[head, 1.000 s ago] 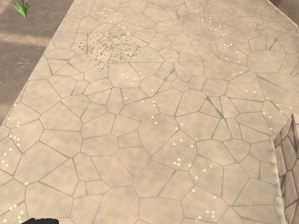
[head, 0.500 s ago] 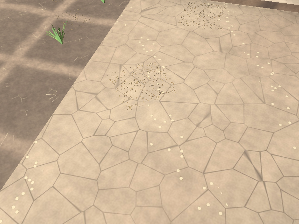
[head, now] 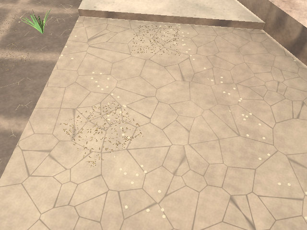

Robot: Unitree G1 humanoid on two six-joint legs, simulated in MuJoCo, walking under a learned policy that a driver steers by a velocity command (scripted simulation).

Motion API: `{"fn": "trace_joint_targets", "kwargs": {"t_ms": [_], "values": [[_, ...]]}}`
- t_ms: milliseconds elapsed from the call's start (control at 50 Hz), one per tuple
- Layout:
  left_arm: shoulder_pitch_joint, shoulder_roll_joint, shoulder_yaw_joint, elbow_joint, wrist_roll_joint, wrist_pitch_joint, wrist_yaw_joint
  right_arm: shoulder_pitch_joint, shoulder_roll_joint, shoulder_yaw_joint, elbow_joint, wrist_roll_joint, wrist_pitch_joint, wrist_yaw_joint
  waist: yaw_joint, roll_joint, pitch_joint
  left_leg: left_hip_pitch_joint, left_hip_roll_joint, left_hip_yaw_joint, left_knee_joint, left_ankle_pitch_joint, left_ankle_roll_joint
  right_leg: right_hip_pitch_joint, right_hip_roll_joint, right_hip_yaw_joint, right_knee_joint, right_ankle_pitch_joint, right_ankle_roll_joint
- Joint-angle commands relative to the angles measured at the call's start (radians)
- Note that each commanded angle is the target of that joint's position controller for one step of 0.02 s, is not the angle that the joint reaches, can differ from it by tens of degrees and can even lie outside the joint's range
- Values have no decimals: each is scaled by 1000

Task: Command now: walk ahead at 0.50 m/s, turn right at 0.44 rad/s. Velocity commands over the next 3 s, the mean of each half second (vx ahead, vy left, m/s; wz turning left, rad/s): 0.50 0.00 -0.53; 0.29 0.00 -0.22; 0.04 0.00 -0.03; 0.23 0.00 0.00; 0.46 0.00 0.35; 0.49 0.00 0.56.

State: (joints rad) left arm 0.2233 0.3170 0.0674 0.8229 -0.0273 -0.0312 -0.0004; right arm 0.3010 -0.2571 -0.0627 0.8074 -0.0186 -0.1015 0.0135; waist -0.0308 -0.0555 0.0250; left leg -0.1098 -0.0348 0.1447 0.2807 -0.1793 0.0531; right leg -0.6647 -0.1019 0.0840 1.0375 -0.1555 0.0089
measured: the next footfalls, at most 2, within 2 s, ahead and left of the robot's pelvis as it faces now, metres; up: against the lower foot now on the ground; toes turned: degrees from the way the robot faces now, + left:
right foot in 0.28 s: +0.31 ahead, -0.16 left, +0.00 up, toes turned -12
left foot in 0.74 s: +0.64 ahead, -0.04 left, +0.00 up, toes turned -22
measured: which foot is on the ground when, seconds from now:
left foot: down 0.00-0.28, up 0.30-0.72, down 0.74-1.00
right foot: up 0.00-0.26, down 0.28-0.76, up 0.78-1.00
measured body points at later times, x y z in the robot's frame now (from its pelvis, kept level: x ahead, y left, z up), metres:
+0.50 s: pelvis +0.27 -0.08 +0.00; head +0.30 -0.10 +0.45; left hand +0.43 +0.17 -0.11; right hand +0.36 -0.39 -0.10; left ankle +0.37 +0.10 -0.67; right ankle +0.27 -0.15 -0.75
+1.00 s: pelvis +0.49 -0.08 -0.01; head +0.53 -0.09 +0.44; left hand +0.70 +0.13 -0.14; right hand +0.53 -0.36 -0.13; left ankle +0.60 -0.03 -0.75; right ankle +0.44 -0.23 -0.72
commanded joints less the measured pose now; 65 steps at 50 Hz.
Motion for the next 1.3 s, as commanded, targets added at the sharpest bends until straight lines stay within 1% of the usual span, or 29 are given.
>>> {"fn": "trace_joint_targets", "kwargs": {"t_ms": [20, 180, 220, 260, 280, 300, 320, 340, 360, 400, 480, 580, 640, 700, 740, 760, 780, 800, 820, 840, 860, 900, 980, 1040, 1080, 1100, 1140, 1180, 1300], "values": [[3, 22, 6, -57, 5, -7, -10, -79, -135, -30, -58, -1, -19, -14, 30, 114, 17, -16, 266, -88, -167, 236, 126, -18, -25, 22, -130, 163, 5], [-216, 5, -8, -175, 7, -11, -59, 17, -195, -53, 7, 32, 31, -29, -40, 91, 78, 210, 332, 25, -88, 387, 95, -54, 9, -106, -397, 115, -58], [-184, 32, 6, -189, 7, -7, -66, -3, -222, -60, 4, 38, 46, -35, -1, 125, 29, 241, 332, 55, 28, 699, 71, 46, 65, -165, -404, 13, -95], [6, 97, 46, -154, 2, -2, -59, -30, -239, -63, -4, 44, 62, -43, 114, 138, -87, 194, 299, 89, 315, 911, 35, 317, 150, -209, -441, -23, -149], [176, 166, 82, -111, 1, 4, -42, -31, -223, -54, -13, 39, 59, -47, 197, 91, -175, 18, 256, 99, 572, 746, -7, 608, 147, -135, -497, 27, -194], [213, 285, 107, -101, -5, 8, -23, 42, -89, -13, -63, -2, 39, -36, 120, -168, -244, -429, 98, 76, 943, -74, -76, 955, -111, 349, -534, -38, -346], [215, 261, 90, -141, 4, -10, -29, 15, -93, 1, -81, 15, -6, -22, 127, -128, -406, -613, -20, -179, 1120, -441, -79, 1090, -243, 774, -704, -154, -464], [195, 186, 68, -134, 12, -23, -35, -105, -163, -18, -110, 57, -31, -9, 164, -41, -302, -713, 42, -244, 1127, -358, -56, 1038, -215, 642, -742, -119, -397], [147, 155, 60, -135, 8, -31, -34, -136, -156, -13, -121, 60, -46, -8, 132, -7, -191, -711, 85, -233, 1047, -267, -37, 897, -171, 496, -740, -48, -357], [24, 89, 38, -164, 13, -33, -28, -122, -167, -26, -99, 18, -40, -20, 47, 36, -91, -577, 148, -229, 891, -164, -48, 641, -92, 319, -763, 139, -304], [21, 116, 44, -177, 16, -37, -7, -118, -125, -21, -109, 3, 1, -20, 13, 20, -63, -491, 140, -200, 729, -65, -107, 466, -43, 215, -813, 285, -308], [92, 113, 39, -141, 13, -32, 12, -283, -75, 7, -140, 13, -3, -3, 92, -28, -29, -413, 93, -171, 357, 275, -122, 421, 11, 113, -819, 156, -234], [138, 116, 37, -107, 12, -27, 12, -341, -101, 2, -160, 16, -16, 10, 116, -33, 1, -407, 71, -178, 262, 312, -96, 484, -24, 145, -767, 204, -219], [142, 109, 35, -90, 19, -13, 22, -303, -130, -12, -154, 3, -30, 20, 90, -51, -28, -373, 50, -185, 204, 253, -45, 592, -55, 187, -642, 353, -179], [99, 91, 29, -100, 20, -8, 24, -175, -151, -24, -114, -11, -38, 16, 16, -45, -90, -191, 38, -154, 132, 361, -3, 590, 3, 165, -492, 480, -130], [104, 55, 15, -121, 34, -8, 25, -85, -199, -32, -107, -27, -42, 12, -14, 30, -207, 26, 162, -257, 192, 688, 45, 506, 68, 131, -305, 328, -86], [275, -1, -5, -98, 28, -14, 24, -15, -235, -37, -93, -38, -28, 9, 16, 263, -364, 365, 400, -533, 237, 921, 232, 240, 188, 72, 39, -216, -5], [331, 47, 0, -71, 20, -11, 18, 25, -164, -22, -68, -3, -12, 19, 11, 307, -446, 391, 451, -696, 187, 787, 280, 167, 193, 120, 159, -546, 19], [255, 114, 19, -74, 5, 3, 19, -26, -147, -16, -76, 19, 1, 23, -2, 213, -333, 286, 419, -646, 147, 533, 245, 107, 152, 127, 231, -511, 31], [164, 116, 21, -90, 6, 20, 26, -100, -125, -6, -87, 14, 13, 20, 5, 142, -238, 163, 373, -574, 107, 374, 205, 88, 115, 83, 219, -453, 40], [113, 107, 22, -103, 16, 38, 31, -172, -90, 11, -94, 7, 22, 19, 24, 119, -150, 24, 334, -505, 65, 294, 185, 102, 82, 57, 149, -411, 46], [120, 56, 15, -97, 23, 64, 39, -242, -89, 15, -86, -7, 33, 17, 69, 183, -89, -170, 252, -390, 0, 224, 147, 245, 49, 13, -40, -342, 52], [129, 12, 0, -69, 32, 59, 45, -229, -113, 7, -50, -3, 42, 4, 59, 195, -159, -174, 233, -308, 10, 307, 165, 413, 56, -32, -309, -199, 52], [113, 13, 1, -51, 38, 62, 37, -252, -108, 15, -34, 11, 59, -1, 74, 165, -140, -229, 210, -298, 6, -13, 129, 535, 72, -59, -501, -15, 26], [62, 37, 2, -74, 59, 62, 39, -216, -66, 33, -9, 4, 62, 3, 60, 122, -81, -293, 158, -290, 9, -268, 40, 574, 16, 11, -596, 42, -11], [35, 98, 14, -80, 52, 62, 44, -183, -79, 29, -4, -3, 62, 6, 17, 50, -38, -296, 101, -246, 25, -310, 0, 515, -10, 38, -597, -35, -37], [21, 57, 10, -61, 46, 48, 39, -199, -89, 26, 4, 0, 68, -3, 23, -12, 3, -193, 68, -196, 87, -207, -24, 371, 29, 19, -625, -209, -37], [7, 30, 2, -52, 49, 29, 36, -184, -76, 29, 22, 3, 73, -11, 16, -31, -6, -162, 66, -185, 124, -105, -15, 378, 31, 16, -626, -100, -15], [27, 36, 2, -12, 35, 11, 37, -181, -77, 26, 70, 10, 79, -14, 26, 19, -60, -103, 67, -172, 174, 123, -14, 448, 40, 1, -574, 112, -14]]}}
Over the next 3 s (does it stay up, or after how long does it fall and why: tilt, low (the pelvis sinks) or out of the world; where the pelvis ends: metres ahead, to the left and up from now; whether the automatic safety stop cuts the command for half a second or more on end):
stays up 1.08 -0.24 0.00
